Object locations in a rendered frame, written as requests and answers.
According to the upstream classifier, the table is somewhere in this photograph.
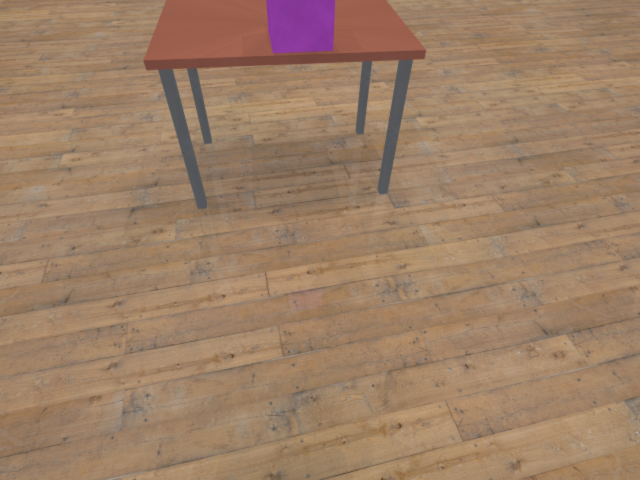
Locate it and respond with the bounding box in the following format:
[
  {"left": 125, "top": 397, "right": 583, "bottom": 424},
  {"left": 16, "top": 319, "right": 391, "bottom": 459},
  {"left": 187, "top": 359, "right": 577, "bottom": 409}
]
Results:
[{"left": 143, "top": 0, "right": 426, "bottom": 209}]

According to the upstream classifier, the carton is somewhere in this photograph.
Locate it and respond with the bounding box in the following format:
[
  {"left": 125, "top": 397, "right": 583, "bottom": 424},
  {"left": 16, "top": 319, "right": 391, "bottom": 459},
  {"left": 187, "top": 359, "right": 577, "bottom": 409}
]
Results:
[{"left": 266, "top": 0, "right": 335, "bottom": 53}]

